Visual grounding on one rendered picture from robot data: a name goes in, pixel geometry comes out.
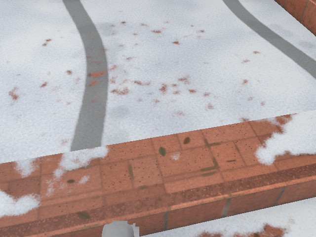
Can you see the robot left thigh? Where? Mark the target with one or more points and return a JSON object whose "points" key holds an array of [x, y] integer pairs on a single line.
{"points": [[121, 228]]}

